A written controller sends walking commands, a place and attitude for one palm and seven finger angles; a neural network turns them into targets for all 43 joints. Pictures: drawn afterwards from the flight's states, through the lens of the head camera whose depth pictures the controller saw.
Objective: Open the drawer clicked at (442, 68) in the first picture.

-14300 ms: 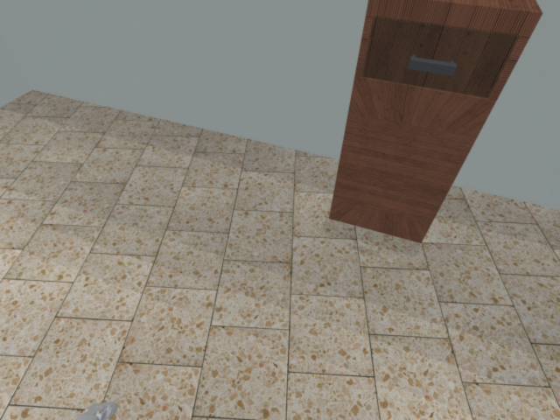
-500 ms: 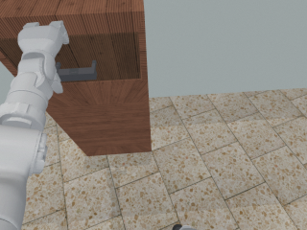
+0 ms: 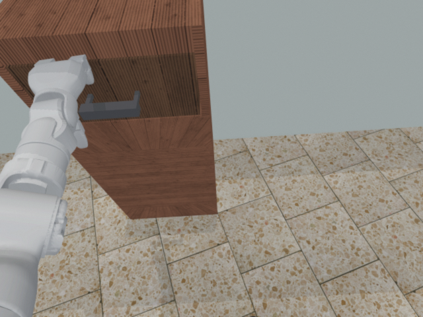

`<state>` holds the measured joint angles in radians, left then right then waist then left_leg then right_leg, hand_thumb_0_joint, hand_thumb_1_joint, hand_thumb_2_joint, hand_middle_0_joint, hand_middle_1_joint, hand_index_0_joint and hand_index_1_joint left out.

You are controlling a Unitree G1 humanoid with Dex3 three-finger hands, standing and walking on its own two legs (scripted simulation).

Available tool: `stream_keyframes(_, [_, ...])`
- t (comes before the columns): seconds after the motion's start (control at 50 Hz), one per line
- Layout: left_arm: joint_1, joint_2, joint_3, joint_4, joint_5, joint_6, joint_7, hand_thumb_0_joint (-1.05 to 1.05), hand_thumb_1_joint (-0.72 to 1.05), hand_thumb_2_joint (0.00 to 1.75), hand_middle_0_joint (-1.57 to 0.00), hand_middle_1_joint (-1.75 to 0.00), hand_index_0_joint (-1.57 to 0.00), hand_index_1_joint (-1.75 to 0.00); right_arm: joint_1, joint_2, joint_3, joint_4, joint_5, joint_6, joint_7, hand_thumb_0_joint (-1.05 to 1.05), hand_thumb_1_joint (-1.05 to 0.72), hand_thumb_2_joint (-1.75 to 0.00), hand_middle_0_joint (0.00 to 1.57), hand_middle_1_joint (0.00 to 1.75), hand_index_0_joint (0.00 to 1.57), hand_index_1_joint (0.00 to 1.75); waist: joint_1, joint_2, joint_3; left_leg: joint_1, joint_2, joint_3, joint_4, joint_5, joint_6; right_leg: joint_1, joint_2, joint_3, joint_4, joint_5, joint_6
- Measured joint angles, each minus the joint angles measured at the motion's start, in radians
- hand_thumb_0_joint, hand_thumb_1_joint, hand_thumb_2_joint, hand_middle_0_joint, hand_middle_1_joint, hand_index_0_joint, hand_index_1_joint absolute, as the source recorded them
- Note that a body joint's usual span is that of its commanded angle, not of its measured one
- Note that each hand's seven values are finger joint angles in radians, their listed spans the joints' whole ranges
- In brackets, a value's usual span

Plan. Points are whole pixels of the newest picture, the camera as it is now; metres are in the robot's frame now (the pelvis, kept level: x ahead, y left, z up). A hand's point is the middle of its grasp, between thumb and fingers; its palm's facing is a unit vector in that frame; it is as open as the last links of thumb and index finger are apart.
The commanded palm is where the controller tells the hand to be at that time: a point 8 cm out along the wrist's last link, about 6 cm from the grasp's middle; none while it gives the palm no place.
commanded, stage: move the hooked fingers above the handle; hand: left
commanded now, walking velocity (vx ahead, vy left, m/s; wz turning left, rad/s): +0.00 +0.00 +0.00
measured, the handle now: (112, 103) +0.56 +0.22 +0.05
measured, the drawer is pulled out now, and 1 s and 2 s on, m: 0.00 0.00 0.00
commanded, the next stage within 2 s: lift the fingers back up to retry in 1.86 s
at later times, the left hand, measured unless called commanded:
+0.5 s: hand (84, 100) +0.50 +0.24 +0.12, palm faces -0.09 +0.01 -1.00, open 13.6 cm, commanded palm +0.49 +0.23 +0.17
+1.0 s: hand (99, 93) +0.52 +0.22 +0.12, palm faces +0.03 +0.01 -1.00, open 13.4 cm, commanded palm +0.49 +0.24 +0.17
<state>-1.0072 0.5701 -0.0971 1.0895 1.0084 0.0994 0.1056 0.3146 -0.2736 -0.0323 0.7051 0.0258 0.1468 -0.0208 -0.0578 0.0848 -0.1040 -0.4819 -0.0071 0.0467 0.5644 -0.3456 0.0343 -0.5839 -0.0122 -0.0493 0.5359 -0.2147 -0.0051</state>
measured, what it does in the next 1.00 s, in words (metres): stands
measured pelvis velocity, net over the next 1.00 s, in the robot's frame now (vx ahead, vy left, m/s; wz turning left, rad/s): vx -0.01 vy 0.01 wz -0.03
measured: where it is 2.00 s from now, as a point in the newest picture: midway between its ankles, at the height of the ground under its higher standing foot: outside the picture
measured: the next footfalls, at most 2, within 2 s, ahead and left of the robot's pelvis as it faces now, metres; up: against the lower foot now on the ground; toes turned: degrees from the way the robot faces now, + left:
none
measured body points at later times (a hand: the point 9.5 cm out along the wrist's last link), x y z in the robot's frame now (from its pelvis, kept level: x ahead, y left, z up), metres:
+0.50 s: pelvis -0.01 +0.00 +0.00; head +0.07 -0.03 +0.44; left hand +0.50 +0.24 +0.17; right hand +0.02 -0.27 -0.15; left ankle -0.06 +0.09 -0.73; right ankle +0.02 -0.12 -0.73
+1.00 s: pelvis -0.01 +0.01 -0.01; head +0.07 -0.02 +0.44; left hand +0.51 +0.21 +0.18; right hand +0.01 -0.26 -0.15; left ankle -0.06 +0.10 -0.73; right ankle +0.02 -0.12 -0.73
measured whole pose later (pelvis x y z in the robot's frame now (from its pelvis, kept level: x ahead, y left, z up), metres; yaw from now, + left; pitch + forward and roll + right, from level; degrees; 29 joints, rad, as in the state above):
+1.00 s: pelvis -0.01 +0.01 -0.01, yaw -2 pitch +16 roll -1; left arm -1.06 0.56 -0.01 1.15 1.08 0.02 0.19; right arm 0.31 -0.28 -0.01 0.70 0.02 0.13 -0.03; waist -0.12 0.08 -0.11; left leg -0.54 0.00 0.08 0.62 -0.36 0.04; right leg -0.65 -0.01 -0.01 0.58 -0.21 0.00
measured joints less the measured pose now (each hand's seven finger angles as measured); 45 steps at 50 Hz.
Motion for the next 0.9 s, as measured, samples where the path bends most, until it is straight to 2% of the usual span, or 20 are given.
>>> stream_keyframes(0.04, [0.004, -0.017, -0.06, -0.022, -0.029, -0.014, -0.081, 0.0, -0.49, 0.3, -0.31, -1.2, -0.34, -1.22, 0.003, -0.003, -0.002, 0.001, 0.003, 0.003, -0.009, 0.01, -0.9, -0.9, 0.21, 0.3, 0.21, 0.3, -0.001, -0.009, 0.005, 0.026, -0.002, -0.014, -0.012, 0.005, -0.001, 0.032, -0.002, -0.013, -0.014, 0.0, -0.002])
stream_keyframes(0.08, [0.023, -0.039, -0.083, -0.07, -0.043, -0.082, -0.141, 0.0, -0.49, 0.3, -0.31, -1.2, -0.33, -1.21, -0.001, -0.008, -0.003, -0.002, 0.0, 0.003, -0.021, 0.01, -0.9, -0.9, 0.21, 0.3, 0.21, 0.3, -0.003, -0.021, 0.012, 0.043, -0.002, -0.023, -0.014, 0.005, -0.003, 0.054, -0.004, -0.023, -0.018, -0.002, -0.004])
stream_keyframes(0.12, [0.044, -0.06, -0.084, -0.118, -0.045, -0.169, -0.165, 0.0, -0.49, 0.3, -0.32, -1.2, -0.33, -1.21, -0.01, -0.014, -0.005, -0.01, -0.003, -0.002, -0.031, 0.01, -0.9, -0.9, 0.21, 0.3, 0.21, 0.3, -0.01, -0.034, 0.02, 0.048, -0.002, -0.027, -0.005, 0.001, -0.004, 0.06, -0.005, -0.027, -0.01, -0.006, -0.006])
stream_keyframes(0.16, [0.058, -0.077, -0.066, -0.151, -0.034, -0.252, -0.143, 0.0, -0.49, 0.3, -0.32, -1.2, -0.33, -1.2, -0.021, -0.018, -0.009, -0.023, -0.007, -0.011, -0.038, 0.01, -0.9, -0.9, 0.21, 0.3, 0.21, 0.3, -0.018, -0.045, 0.027, 0.039, -0.002, -0.024, 0.01, -0.005, -0.005, 0.05, -0.004, -0.024, 0.006, -0.011, -0.007])
stream_keyframes(0.22, [0.065, -0.078, 0.012, -0.167, 0.007, -0.322, -0.039, 0.0, -0.49, 0.3, -0.32, -1.2, -0.33, -1.2, -0.039, -0.022, -0.006, -0.048, -0.015, -0.029, -0.042, 0.01, -0.9, -0.9, 0.21, 0.3, 0.21, 0.3, -0.036, -0.054, 0.03, 0.003, 0.0, -0.01, 0.038, -0.014, -0.006, 0.006, -0.002, -0.01, 0.037, -0.016, -0.009])
stream_keyframes(0.26, [0.052, -0.054, 0.044, -0.155, 0.039, -0.298, 0.054, 0.0, -0.49, 0.3, -0.32, -1.2, -0.32, -1.2, -0.049, -0.021, -0.003, -0.058, -0.018, -0.04, -0.041, 0.01, -0.9, -0.9, 0.2, 0.3, 0.21, 0.3, -0.046, -0.052, 0.032, -0.025, 0.003, 0.001, 0.054, -0.018, -0.006, -0.027, 0.0, 0.0, 0.053, -0.015, -0.009])
stream_keyframes(0.3, [0.025, -0.025, 0.059, -0.121, 0.068, -0.233, 0.133, 0.0, -0.49, 0.3, -0.32, -1.2, -0.32, -1.2, -0.055, -0.02, 0.001, -0.055, -0.022, -0.05, -0.035, 0.01, -0.9, -0.9, 0.2, 0.3, 0.2, 0.3, -0.048, -0.044, 0.036, -0.05, 0.004, 0.009, 0.062, -0.017, -0.006, -0.055, 0.003, 0.008, 0.061, -0.011, -0.009])
stream_keyframes(0.34, [0.004, -0.002, 0.071, -0.085, 0.079, -0.187, 0.168, 0.0, -0.49, 0.3, -0.34, -1.22, -0.32, -1.2, -0.057, -0.018, 0.008, -0.043, -0.022, -0.046, -0.029, 0.01, -0.91, -0.9, 0.2, 0.3, 0.2, 0.3, -0.043, -0.032, 0.037, -0.061, 0.006, 0.018, 0.059, -0.014, -0.005, -0.069, 0.005, 0.017, 0.058, -0.005, -0.007])
stream_keyframes(0.4, [-0.026, -0.004, 0.057, -0.025, 0.071, -0.121, 0.141, 0.0, -0.49, 0.3, -0.37, -1.24, -0.35, -1.23, -0.05, -0.013, 0.02, -0.018, -0.01, -0.024, -0.025, 0.01, -0.91, -0.9, 0.2, 0.3, 0.2, 0.3, -0.033, -0.013, 0.027, -0.051, 0.005, 0.023, 0.04, -0.006, -0.003, -0.062, 0.006, 0.023, 0.042, 0.004, -0.003])
stream_keyframes(0.44, [-0.044, 0.005, 0.071, 0.038, 0.049, -0.06, 0.081, 0.0, -0.49, 0.3, -0.36, -1.23, -0.35, -1.24, -0.047, -0.005, 0.031, -0.01, 0.001, -0.007, -0.03, 0.01, -0.9, -0.9, 0.2, 0.3, 0.21, 0.3, -0.04, -0.007, 0.022, -0.03, 0.006, 0.028, 0.02, 0.001, -0.002, -0.045, 0.008, 0.027, 0.026, 0.01, -0.002])
stream_keyframes(0.48, [-0.053, 0.032, 0.075, 0.091, 0.029, -0.026, 0.016, 0.0, -0.49, 0.3, -0.35, -1.23, -0.35, -1.24, -0.037, 0.003, 0.039, -0.015, 0.012, 0.001, -0.039, 0.01, -0.9, -0.9, 0.21, 0.3, 0.21, 0.3, -0.052, -0.006, 0.021, -0.011, 0.007, 0.03, 0.004, 0.007, -0.003, -0.027, 0.01, 0.029, 0.012, 0.015, -0.003])
stream_keyframes(0.54, [-0.045, 0.065, 0.037, 0.099, 0.02, -0.052, -0.076, 0.0, -0.49, 0.3, -0.34, -1.22, -0.34, -1.23, -0.005, 0.009, 0.038, -0.028, 0.02, -0.008, -0.053, 0.01, -0.9, -0.9, 0.21, 0.3, 0.21, 0.3, -0.059, -0.013, 0.028, 0.005, 0.009, 0.023, -0.006, 0.012, -0.004, -0.006, 0.011, 0.022, -0.002, 0.019, -0.005])
stream_keyframes(0.62, [0.0, 0.055, -0.008, -0.009, 0.009, -0.196, -0.144, 0.0, -0.49, 0.3, -0.33, -1.21, -0.33, -1.21, 0.037, 0.002, 0.018, -0.024, 0.01, -0.023, -0.062, 0.01, -0.9, -0.9, 0.21, 0.3, 0.21, 0.3, -0.043, -0.031, 0.039, -0.002, 0.008, 0.005, 0.011, 0.007, -0.004, 0.0, 0.008, 0.005, 0.0, 0.015, -0.008])
stream_keyframes(0.66, [0.02, 0.037, -0.003, -0.06, -0.002, -0.275, -0.139, 0.0, -0.49, 0.3, -0.32, -1.2, -0.32, -1.21, 0.048, -0.005, 0.007, -0.018, 0.002, -0.029, -0.063, 0.01, -0.9, -0.9, 0.21, 0.3, 0.21, 0.3, -0.039, -0.041, 0.042, -0.014, 0.006, -0.001, 0.027, 0.001, -0.003, -0.008, 0.005, -0.001, 0.011, 0.01, -0.007])
stream_keyframes(0.72, [0.034, 0.018, 0.037, -0.097, 0.011, -0.35, -0.073, 0.0, -0.49, 0.3, -0.32, -1.2, -0.32, -1.2, 0.052, -0.018, -0.006, -0.015, -0.009, -0.041, -0.059, 0.01, -0.9, -0.9, 0.21, 0.3, 0.21, 0.3, -0.046, -0.052, 0.036, -0.048, 0.003, -0.003, 0.055, -0.011, -0.001, -0.04, 0.001, -0.003, 0.038, -0.001, -0.006])
stream_keyframes(0.76, [0.03, 0.021, 0.072, -0.103, 0.036, -0.356, 0.001, 0.0, -0.49, 0.3, -0.32, -1.2, -0.32, -1.2, 0.048, -0.025, -0.012, -0.016, -0.019, -0.049, -0.052, 0.01, -0.9, -0.9, 0.21, 0.3, 0.21, 0.3, -0.056, -0.053, 0.029, -0.075, 0.002, -0.001, 0.074, -0.018, 0.0, -0.068, 0.0, -0.001, 0.055, -0.006, -0.004])
stream_keyframes(0.8, [0.014, 0.033, 0.103, -0.088, 0.059, -0.321, 0.077, 0.0, -0.49, 0.3, -0.32, -1.2, -0.32, -1.2, 0.041, -0.031, -0.016, -0.017, -0.029, -0.055, -0.039, 0.01, -0.9, -0.9, 0.21, 0.3, 0.21, 0.3, -0.065, -0.048, 0.019, -0.1, 0.002, 0.003, 0.09, -0.025, 0.002, -0.093, -0.001, 0.003, 0.068, -0.01, -0.002])
stream_keyframes(0.84, [-0.005, 0.029, 0.104, -0.059, 0.064, -0.302, 0.116, 0.0, -0.49, 0.3, -0.38, -1.24, -0.32, -1.2, 0.036, -0.034, -0.017, -0.011, -0.034, -0.055, -0.026, 0.01, -0.9, -0.9, 0.2, 0.3, 0.21, 0.3, -0.065, -0.038, 0.01, -0.115, 0.002, 0.007, 0.098, -0.029, 0.004, -0.108, -0.001, 0.007, 0.074, -0.011, 0.001])
stream_keyframes(0.9, [-0.027, -0.011, 0.086, -0.024, 0.068, -0.218, 0.141, 0.0, -0.49, 0.3, -0.42, -1.27, -0.36, -1.24, 0.027, -0.032, -0.011, 0.002, -0.03, -0.044, -0.005, 0.01, -0.9, -0.9, 0.2, 0.3, 0.2, 0.3, -0.055, -0.022, -0.004, -0.111, 0.001, 0.013, 0.092, -0.028, 0.007, -0.105, -0.001, 0.013, 0.067, -0.008, 0.006])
